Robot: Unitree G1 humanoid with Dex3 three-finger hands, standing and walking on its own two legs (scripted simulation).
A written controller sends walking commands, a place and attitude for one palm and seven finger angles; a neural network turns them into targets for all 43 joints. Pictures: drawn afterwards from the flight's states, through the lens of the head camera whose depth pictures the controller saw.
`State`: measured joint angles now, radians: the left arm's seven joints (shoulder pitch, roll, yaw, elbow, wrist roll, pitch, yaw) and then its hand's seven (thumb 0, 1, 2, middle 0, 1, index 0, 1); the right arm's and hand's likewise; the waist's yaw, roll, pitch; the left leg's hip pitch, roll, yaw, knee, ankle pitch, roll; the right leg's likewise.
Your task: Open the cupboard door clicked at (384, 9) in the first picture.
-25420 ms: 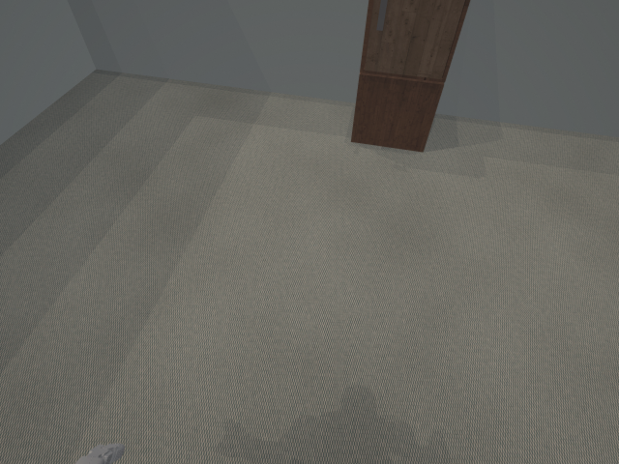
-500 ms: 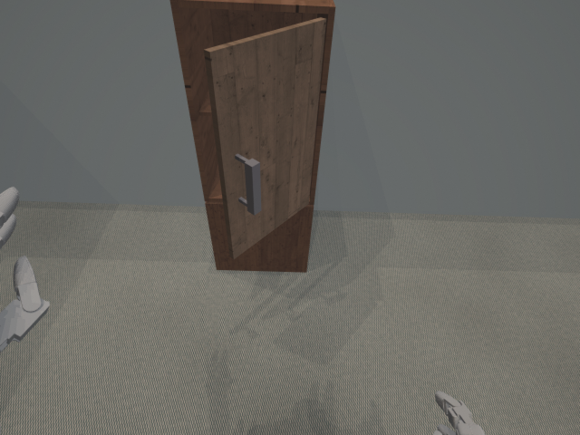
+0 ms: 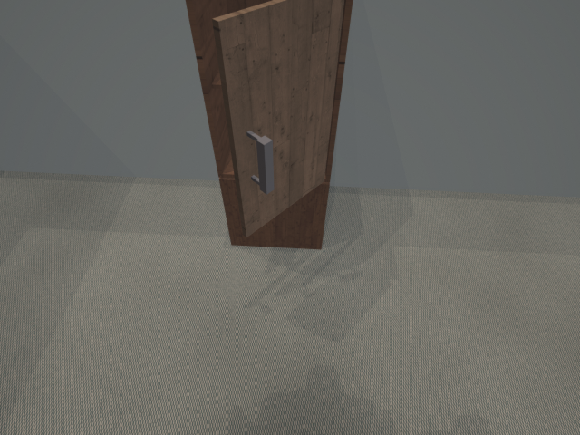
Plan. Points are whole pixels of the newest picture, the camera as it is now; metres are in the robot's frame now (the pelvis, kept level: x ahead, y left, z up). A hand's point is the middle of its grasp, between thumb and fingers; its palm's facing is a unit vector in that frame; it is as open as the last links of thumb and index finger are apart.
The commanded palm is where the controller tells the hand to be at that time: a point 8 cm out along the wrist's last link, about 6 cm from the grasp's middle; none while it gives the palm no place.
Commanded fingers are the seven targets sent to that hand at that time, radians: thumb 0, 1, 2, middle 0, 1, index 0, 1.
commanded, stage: let the arm hang, fingers relaxed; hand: left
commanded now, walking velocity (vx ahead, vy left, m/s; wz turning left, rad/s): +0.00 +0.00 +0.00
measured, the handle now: (259, 162) +0.71 +0.09 -0.06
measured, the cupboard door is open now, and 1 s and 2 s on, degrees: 49 49 49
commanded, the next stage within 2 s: look to check the result in 0.84 s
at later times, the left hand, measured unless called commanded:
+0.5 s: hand out of the picture +0.00 +0.23 -0.16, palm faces +0.01 -0.97 -0.26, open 7.4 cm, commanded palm none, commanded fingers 0.00 0.90 0.90 -0.20 -0.30 -0.20 -0.30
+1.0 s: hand out of the picture +0.06 +0.24 -0.15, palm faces -0.02 -0.96 -0.29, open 7.4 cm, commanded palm none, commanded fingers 0.00 0.90 0.90 -0.20 -0.30 -0.20 -0.30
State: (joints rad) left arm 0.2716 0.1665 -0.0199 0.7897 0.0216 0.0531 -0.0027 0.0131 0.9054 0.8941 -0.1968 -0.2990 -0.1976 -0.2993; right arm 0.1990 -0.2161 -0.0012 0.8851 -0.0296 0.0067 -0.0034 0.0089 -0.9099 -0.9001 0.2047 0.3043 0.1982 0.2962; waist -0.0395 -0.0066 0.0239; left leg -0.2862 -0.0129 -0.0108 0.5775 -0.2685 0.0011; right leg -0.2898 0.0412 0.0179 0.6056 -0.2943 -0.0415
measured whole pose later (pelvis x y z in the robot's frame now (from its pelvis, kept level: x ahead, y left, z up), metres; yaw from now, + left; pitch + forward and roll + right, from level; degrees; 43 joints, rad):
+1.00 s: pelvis +0.00 +0.02 +0.02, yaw +0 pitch -2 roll +0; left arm 0.14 0.27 0.01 1.13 0.01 -0.01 0.01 0.01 0.90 0.89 -0.20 -0.30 -0.20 -0.30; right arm 0.16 -0.26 -0.02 1.13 -0.02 0.00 -0.01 0.00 -0.91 -0.90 0.20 0.30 0.20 0.30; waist -0.01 0.01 0.06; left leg -0.16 -0.02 0.00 0.34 -0.15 0.02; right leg -0.16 0.02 0.03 0.36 -0.17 -0.02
